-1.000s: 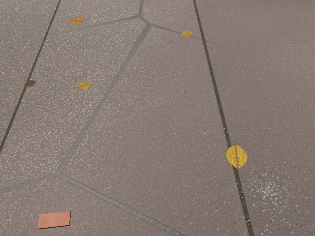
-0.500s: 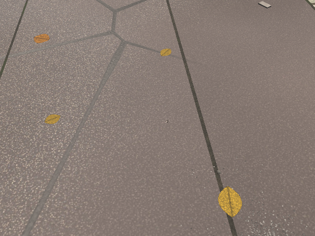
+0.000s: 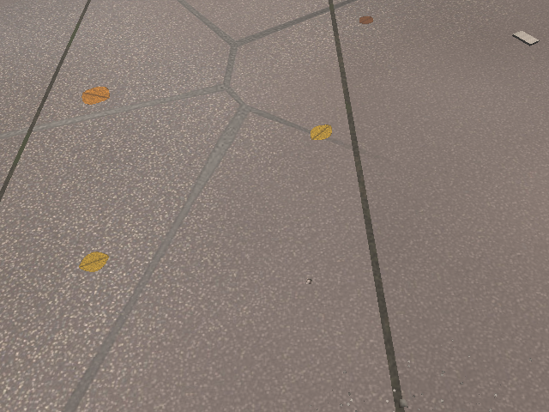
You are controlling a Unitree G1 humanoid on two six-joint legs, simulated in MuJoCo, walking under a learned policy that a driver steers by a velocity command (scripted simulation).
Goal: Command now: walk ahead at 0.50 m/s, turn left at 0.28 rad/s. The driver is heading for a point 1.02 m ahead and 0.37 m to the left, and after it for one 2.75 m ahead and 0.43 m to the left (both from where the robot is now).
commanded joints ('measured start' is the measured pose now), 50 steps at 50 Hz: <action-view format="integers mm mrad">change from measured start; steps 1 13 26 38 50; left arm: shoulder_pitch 4 91 -60 -379 -68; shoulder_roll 131 171 150 134 122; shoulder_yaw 30 39 40 29 35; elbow -32 17 -156 -295 -219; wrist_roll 7 -15 -6 -18 4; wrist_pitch -15 34 -10 -19 -3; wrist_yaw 18 55 39 16 19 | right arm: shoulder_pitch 34 -263 -16 154 62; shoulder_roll -32 12 -81 -129 -84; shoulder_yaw -17 -2 -48 -60 -42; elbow -38 -202 -217 -195 -286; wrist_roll -3 -8 -18 -1 -5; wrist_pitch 11 4 -6 18 28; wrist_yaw -3 62 28 -15 0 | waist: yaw -25 50 13 -93 -1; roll -101 -94 -40 51 -144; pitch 17 106 -57 -10 -10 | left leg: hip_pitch -123 -173 444 476 -61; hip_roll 18 -23 64 26 -8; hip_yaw -81 101 -267 -296 -66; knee -64 -456 -877 -772 107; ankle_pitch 126 173 294 156 -121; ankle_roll -11 29 254 161 -26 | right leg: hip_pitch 63 313 -442 -367 50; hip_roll -290 -346 -182 -57 -301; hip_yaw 152 -58 174 169 380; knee -165 -80 851 203 -78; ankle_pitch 278 467 -150 192 7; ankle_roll -123 -64 80 104 -107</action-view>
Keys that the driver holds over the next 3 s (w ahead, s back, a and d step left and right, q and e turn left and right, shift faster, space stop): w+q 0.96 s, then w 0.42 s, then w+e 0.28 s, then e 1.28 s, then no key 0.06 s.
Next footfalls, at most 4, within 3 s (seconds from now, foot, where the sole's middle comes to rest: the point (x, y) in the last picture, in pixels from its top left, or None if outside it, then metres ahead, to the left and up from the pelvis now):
0.36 left None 0.34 0.16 -0.78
0.86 right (274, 347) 0.68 0.08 -0.78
1.36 left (138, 331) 0.72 0.44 -0.78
1.88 right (171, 228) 1.08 0.41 -0.78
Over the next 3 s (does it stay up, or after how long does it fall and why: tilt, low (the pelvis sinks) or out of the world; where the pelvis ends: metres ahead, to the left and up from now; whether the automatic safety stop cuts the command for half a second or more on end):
stays up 0.94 0.44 0.00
